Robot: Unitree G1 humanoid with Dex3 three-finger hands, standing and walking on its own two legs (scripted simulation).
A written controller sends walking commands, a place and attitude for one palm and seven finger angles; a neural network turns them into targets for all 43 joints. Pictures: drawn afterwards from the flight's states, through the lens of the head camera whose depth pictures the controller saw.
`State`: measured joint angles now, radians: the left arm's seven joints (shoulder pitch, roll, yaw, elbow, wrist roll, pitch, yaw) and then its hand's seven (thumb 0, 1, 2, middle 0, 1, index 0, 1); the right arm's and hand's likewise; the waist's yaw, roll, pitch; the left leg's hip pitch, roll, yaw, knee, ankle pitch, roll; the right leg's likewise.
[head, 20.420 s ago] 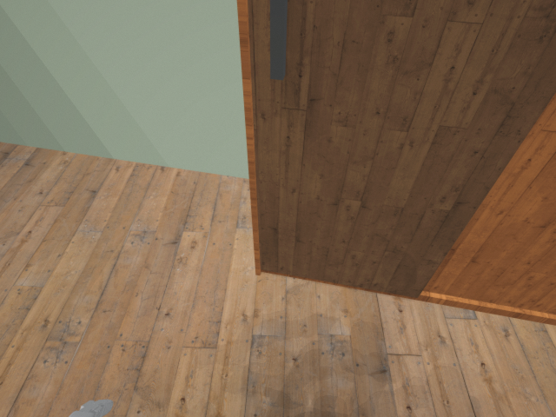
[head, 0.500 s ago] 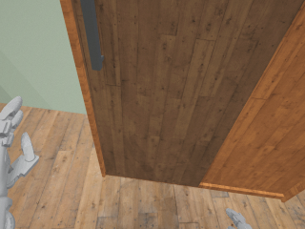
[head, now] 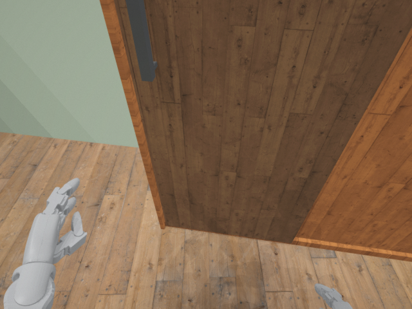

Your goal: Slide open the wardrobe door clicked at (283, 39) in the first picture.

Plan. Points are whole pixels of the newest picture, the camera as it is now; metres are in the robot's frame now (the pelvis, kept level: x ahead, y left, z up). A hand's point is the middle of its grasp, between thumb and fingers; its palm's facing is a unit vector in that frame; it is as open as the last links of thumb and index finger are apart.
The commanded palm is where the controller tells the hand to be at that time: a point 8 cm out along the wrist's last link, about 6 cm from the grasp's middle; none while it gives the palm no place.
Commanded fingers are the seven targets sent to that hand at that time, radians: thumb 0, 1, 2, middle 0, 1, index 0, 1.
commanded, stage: let the arm hang, fingers relaxed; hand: left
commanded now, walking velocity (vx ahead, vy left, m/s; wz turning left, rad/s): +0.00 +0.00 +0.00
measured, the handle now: (144, 29) +0.61 +0.18 +0.28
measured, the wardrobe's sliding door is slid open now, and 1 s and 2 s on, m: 0.01 0.01 0.01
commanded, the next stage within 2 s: look to check the result in 1.00 s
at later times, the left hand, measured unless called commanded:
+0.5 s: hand out of the picture -0.03 +0.19 -0.15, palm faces +0.02 -0.98 -0.19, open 7.3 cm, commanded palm none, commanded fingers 0.00 0.90 0.90 -0.20 -0.30 -0.20 -0.30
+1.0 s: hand out of the picture +0.05 +0.20 -0.15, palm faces -0.02 -0.98 -0.20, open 7.4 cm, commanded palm none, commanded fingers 0.00 0.90 0.90 -0.20 -0.30 -0.20 -0.30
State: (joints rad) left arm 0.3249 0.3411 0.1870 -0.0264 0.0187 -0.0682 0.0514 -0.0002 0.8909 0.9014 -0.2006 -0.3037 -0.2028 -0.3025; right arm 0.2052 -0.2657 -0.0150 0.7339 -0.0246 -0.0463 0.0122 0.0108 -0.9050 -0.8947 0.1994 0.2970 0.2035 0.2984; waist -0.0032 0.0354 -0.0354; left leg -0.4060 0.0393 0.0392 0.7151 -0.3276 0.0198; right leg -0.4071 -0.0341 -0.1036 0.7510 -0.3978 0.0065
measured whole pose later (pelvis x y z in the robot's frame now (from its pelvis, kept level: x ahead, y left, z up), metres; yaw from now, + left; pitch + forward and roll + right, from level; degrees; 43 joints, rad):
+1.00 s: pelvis +0.03 +0.02 +0.03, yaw -2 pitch -1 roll +0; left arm 0.24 0.17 0.01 1.13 0.01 0.00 0.03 0.00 0.91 0.90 -0.20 -0.30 -0.20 -0.30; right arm 0.25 -0.14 0.00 1.14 -0.02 0.01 -0.03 0.01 -0.91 -0.89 0.20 0.30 0.20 0.30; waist -0.01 0.00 0.05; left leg -0.18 -0.01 0.08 0.41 -0.21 0.03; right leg -0.19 -0.02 0.00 0.41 -0.20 0.02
